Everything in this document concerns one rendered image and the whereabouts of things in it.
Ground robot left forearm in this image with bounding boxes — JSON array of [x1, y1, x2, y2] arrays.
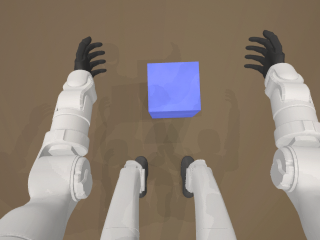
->
[[28, 69, 97, 197]]

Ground robot left hand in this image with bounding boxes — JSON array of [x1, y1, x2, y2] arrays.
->
[[74, 36, 107, 77]]

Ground left robot upper arm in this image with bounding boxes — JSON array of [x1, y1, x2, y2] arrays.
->
[[0, 155, 93, 240]]

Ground carton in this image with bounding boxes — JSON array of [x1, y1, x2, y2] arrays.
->
[[147, 61, 201, 119]]

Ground robot left shin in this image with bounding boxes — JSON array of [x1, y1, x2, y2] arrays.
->
[[119, 160, 143, 192]]

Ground robot right forearm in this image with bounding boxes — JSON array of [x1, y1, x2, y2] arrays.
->
[[264, 63, 320, 149]]

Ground left robot foot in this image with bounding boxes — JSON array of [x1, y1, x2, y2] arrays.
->
[[135, 156, 148, 198]]

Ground robot right hand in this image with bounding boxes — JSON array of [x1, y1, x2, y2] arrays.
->
[[244, 30, 285, 78]]

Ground right robot upper arm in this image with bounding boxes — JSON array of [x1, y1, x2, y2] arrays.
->
[[270, 145, 320, 240]]

